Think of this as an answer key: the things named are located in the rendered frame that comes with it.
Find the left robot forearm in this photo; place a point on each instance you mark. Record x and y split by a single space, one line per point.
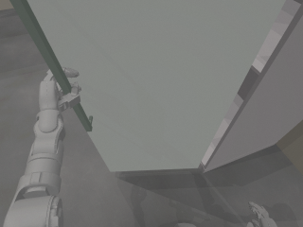
44 162

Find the left robot upper arm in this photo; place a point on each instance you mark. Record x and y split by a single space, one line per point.
45 211

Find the fridge door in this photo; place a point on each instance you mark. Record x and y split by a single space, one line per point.
158 76

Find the robot right hand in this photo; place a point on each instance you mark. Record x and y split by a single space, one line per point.
262 215

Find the handle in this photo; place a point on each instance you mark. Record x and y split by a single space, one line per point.
36 33

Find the robot left hand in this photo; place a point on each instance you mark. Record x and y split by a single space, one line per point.
50 92

